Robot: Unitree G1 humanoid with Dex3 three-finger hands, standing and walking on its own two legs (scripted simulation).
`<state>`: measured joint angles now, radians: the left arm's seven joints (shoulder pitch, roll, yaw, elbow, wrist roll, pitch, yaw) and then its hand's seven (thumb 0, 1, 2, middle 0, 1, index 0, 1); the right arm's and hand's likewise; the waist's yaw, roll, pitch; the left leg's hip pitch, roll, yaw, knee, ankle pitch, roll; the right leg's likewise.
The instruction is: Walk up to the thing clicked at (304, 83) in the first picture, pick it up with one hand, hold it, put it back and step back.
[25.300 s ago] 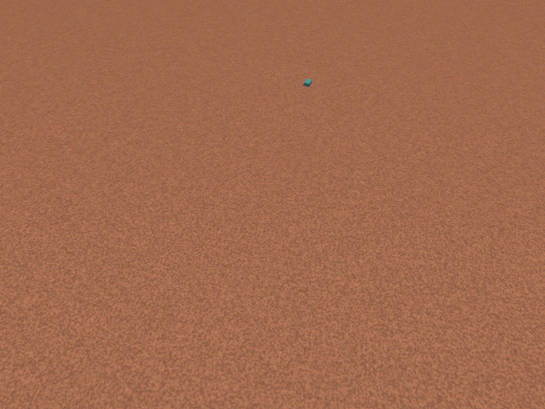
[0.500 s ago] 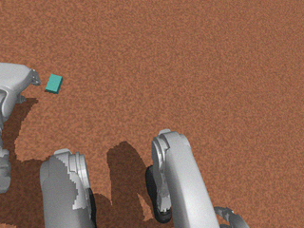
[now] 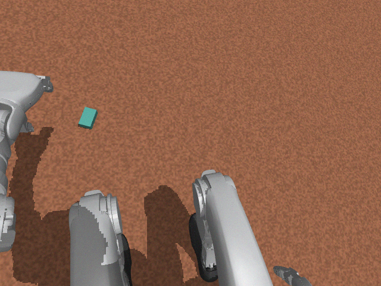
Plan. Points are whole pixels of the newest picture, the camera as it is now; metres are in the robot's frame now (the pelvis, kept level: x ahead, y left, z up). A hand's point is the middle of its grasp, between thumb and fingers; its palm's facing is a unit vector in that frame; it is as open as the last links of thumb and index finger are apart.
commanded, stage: go down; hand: left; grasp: from above
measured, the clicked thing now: (88, 118) +0.60 +0.20 -0.38
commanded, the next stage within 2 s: none
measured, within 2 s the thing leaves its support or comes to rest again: neither
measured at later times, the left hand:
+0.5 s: hand out of the picture +0.48 +0.27 +0.01, palm faces -0.38 +0.08 -0.92, open 11.1 cm
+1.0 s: hand out of the picture +0.48 +0.27 +0.06, palm faces -0.43 +0.06 -0.90, open 12.0 cm
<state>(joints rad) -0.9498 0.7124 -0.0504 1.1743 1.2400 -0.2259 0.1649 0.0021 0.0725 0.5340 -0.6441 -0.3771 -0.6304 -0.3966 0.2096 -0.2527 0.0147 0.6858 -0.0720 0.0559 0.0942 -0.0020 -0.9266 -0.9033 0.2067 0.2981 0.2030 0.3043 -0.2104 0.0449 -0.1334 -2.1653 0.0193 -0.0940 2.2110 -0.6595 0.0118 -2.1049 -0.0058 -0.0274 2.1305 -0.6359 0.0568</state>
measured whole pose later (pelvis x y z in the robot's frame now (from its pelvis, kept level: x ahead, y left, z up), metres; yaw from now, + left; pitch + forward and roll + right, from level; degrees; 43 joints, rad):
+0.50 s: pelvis +0.00 +0.00 +0.08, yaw +1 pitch +33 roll -6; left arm -0.90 0.72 -0.06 1.06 1.19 -0.33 0.09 0.00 -0.04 0.62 -0.54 -0.49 -0.52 -0.52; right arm 0.19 -0.26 0.02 0.66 -0.04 0.08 0.02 0.00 -0.93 -0.91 0.21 0.30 0.20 0.30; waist -0.19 0.04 -0.15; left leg -1.92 0.02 -0.08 1.97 -0.62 0.01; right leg -1.86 -0.01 -0.03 1.89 -0.60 0.05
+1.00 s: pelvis +0.00 +0.01 +0.12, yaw +1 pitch +32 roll -6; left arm -0.87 0.70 -0.05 1.08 1.18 -0.32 0.05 0.00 -0.16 0.72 -0.46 -0.57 -0.43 -0.61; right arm 0.24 -0.25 0.01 0.69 -0.02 0.08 -0.01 0.00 -0.93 -0.91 0.21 0.30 0.20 0.30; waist -0.20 0.05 -0.17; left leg -1.77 0.03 -0.06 1.81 -0.60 0.02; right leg -1.72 -0.01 -0.02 1.73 -0.57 0.05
